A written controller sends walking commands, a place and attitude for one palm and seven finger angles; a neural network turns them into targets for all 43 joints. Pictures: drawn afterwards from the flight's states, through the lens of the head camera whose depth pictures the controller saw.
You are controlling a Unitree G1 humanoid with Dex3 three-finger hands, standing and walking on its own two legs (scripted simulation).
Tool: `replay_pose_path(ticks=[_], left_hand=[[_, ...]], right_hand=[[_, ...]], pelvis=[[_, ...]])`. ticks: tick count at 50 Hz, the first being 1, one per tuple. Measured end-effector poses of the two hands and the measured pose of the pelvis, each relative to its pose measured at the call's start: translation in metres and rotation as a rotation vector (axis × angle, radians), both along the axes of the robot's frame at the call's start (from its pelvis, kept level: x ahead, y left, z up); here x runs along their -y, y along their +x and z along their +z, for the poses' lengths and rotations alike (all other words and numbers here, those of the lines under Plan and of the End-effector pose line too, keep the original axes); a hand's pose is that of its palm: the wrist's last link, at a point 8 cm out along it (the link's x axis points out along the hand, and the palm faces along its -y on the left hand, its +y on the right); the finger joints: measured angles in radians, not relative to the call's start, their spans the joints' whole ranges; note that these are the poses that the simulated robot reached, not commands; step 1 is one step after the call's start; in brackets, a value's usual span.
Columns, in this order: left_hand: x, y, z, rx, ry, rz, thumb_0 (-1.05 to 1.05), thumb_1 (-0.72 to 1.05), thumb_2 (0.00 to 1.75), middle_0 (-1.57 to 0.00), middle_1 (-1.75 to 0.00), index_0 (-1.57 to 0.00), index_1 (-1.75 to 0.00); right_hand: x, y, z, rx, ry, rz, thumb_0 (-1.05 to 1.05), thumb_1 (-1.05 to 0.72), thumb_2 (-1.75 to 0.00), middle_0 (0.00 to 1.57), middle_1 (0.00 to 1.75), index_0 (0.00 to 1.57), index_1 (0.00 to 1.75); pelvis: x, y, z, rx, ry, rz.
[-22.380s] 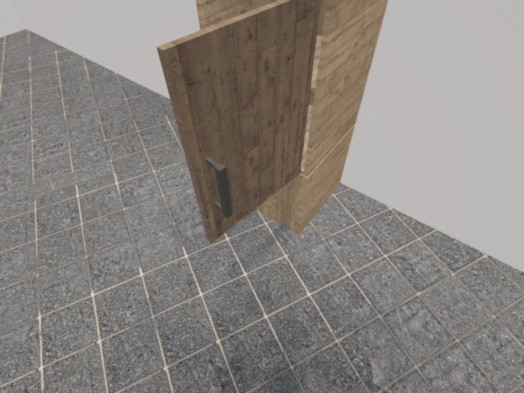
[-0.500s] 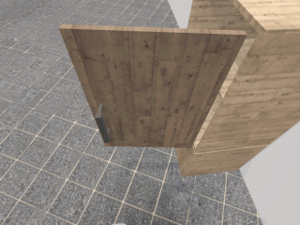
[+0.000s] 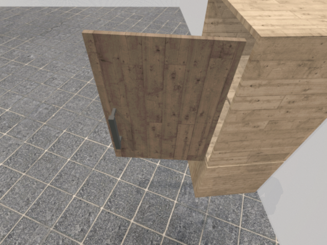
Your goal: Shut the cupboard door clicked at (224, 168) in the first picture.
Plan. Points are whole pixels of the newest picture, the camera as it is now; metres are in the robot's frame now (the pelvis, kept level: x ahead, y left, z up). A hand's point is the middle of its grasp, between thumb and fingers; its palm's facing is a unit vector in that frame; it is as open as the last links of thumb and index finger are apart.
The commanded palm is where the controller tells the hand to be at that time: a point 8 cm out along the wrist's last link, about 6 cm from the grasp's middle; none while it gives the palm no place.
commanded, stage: come to a stop and stand still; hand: left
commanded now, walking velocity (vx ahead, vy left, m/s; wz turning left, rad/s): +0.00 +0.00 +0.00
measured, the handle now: (116, 129) +0.51 +0.22 -0.11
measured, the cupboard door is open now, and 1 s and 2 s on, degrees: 82 82 82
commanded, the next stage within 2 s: look again from close up in 0.38 s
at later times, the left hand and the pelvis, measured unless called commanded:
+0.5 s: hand out of the picture -0.05 +0.17 -0.18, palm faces +0.03 -0.99 -0.16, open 16.2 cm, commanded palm none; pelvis -0.01 +0.02 +0.00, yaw +0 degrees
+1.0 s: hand out of the picture +0.00 +0.22 -0.17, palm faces -0.02 -0.97 -0.23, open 16.4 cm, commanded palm none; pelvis +0.03 +0.03 +0.00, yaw +0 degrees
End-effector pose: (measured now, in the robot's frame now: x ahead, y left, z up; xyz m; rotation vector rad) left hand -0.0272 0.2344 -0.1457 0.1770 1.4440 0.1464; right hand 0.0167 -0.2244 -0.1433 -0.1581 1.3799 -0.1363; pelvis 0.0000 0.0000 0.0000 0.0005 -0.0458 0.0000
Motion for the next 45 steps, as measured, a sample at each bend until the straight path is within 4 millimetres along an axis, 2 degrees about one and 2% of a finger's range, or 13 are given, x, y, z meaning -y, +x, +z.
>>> replay_pose_path(ticks=[10, 17, 22, 26, 33, 39, 45], left_hand=[[0.009, -0.028, -0.001, -0.027, -0.029, 0.044, -0.04, -0.5, 0.29, -0.15, -0.3, -0.15, -0.3], [0.011, -0.032, -0.004, -0.04, -0.047, 0.047, -0.03, -0.49, 0.3, -0.15, -0.3, -0.15, -0.3], [0.011, -0.03, -0.005, -0.041, -0.051, 0.047, -0.02, -0.48, 0.3, -0.15, -0.3, -0.15, -0.3], [0.01, -0.025, -0.006, -0.032, -0.041, 0.036, -0.02, -0.48, 0.3, -0.15, -0.3, -0.15, -0.3], [-0.012, -0.002, -0.008, 0.004, -0.015, -0.024, -0.04, -0.49, 0.3, -0.15, -0.3, -0.15, -0.3], [-0.03, 0.013, 0.001, 0.038, 0.019, -0.016, -0.06, -0.51, 0.29, -0.15, -0.3, -0.15, -0.3], [-0.035, 0.019, 0.005, 0.021, 0.028, -0.006, -0.06, -0.51, 0.28, -0.15, -0.3, -0.15, -0.3]], right_hand=[[-0.014, -0.043, -0.001, -0.063, 0.02, -0.025, 0.0, -0.91, -0.9, 0.2, 0.3, 0.2, 0.3], [-0.026, -0.065, -0.001, -0.105, 0.028, -0.051, 0.0, -0.91, -0.9, 0.2, 0.3, 0.2, 0.3], [-0.033, -0.068, -0.002, -0.113, 0.035, -0.064, 0.0, -0.91, -0.9, 0.2, 0.3, 0.2, 0.3], [-0.036, -0.059, -0.006, -0.098, 0.047, -0.055, 0.0, -0.91, -0.9, 0.2, 0.3, 0.2, 0.3], [-0.042, -0.022, -0.013, 0.034, 0.039, -0.04, 0.01, -0.92, -0.9, 0.2, 0.3, 0.2, 0.3], [-0.04, 0.002, -0.009, 0.066, 0.027, -0.015, 0.02, -0.94, -0.9, 0.2, 0.3, 0.2, 0.3], [-0.033, 0.022, -0.003, 0.075, 0.01, 0.01, 0.02, -0.93, -0.9, 0.2, 0.3, 0.2, 0.3]], pelvis=[[-0.007, -0.015, 0.001, -0.019, -0.004, 0.005], [-0.012, -0.017, -0.001, -0.033, -0.004, 0.003], [-0.014, -0.014, -0.002, -0.036, 0.0, 0.002], [-0.017, -0.011, -0.004, -0.039, -0.009, -0.001], [-0.03, 0.003, -0.01, -0.028, -0.012, 0.003], [-0.036, 0.016, -0.006, -0.026, -0.002, -0.002], [-0.035, 0.024, -0.003, -0.033, 0.004, -0.004]])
